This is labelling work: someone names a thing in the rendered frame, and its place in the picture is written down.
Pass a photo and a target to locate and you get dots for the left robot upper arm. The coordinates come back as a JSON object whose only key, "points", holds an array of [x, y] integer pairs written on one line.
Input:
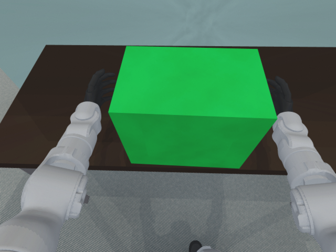
{"points": [[55, 195]]}

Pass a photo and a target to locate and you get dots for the left robot forearm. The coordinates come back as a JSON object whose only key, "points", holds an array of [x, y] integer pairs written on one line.
{"points": [[76, 145]]}

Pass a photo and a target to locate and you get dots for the left robot hand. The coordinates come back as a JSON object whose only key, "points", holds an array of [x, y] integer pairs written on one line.
{"points": [[95, 92]]}

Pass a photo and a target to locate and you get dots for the right robot forearm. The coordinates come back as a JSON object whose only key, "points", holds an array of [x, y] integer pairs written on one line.
{"points": [[301, 160]]}

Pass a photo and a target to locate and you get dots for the robot right foot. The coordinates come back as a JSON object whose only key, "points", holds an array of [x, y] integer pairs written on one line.
{"points": [[194, 246]]}

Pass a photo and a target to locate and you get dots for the right robot upper arm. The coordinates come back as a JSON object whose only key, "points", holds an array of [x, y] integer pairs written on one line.
{"points": [[314, 212]]}

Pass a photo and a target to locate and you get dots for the right robot hand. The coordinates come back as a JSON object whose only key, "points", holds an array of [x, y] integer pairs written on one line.
{"points": [[281, 95]]}

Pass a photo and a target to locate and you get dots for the table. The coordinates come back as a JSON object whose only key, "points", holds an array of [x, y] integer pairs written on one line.
{"points": [[57, 83]]}

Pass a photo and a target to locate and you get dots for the carton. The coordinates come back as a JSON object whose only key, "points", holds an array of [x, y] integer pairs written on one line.
{"points": [[186, 106]]}

